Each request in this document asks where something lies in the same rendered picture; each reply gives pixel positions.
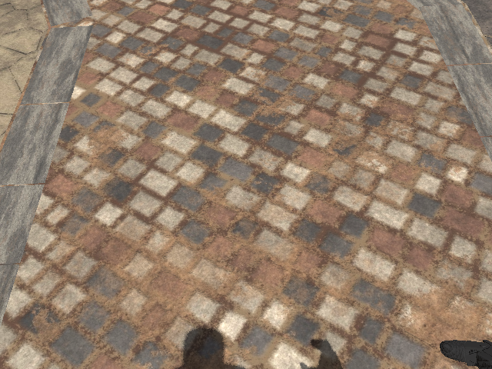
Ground right robot hand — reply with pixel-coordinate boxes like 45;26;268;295
440;340;492;369

